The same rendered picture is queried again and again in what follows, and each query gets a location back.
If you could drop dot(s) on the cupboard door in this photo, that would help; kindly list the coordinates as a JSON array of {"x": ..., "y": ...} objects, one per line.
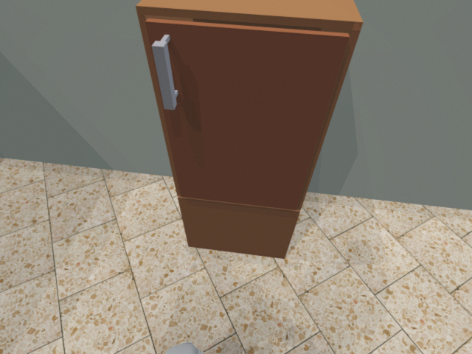
[{"x": 250, "y": 107}]

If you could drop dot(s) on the handle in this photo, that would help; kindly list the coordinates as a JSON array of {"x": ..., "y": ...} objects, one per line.
[{"x": 164, "y": 72}]

